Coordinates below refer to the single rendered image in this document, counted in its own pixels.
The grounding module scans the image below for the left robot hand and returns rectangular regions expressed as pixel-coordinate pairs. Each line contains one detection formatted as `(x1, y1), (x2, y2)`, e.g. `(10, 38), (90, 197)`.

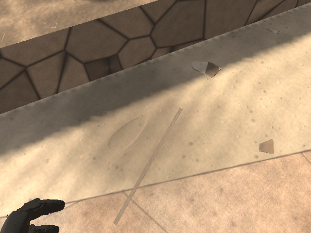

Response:
(0, 198), (65, 233)

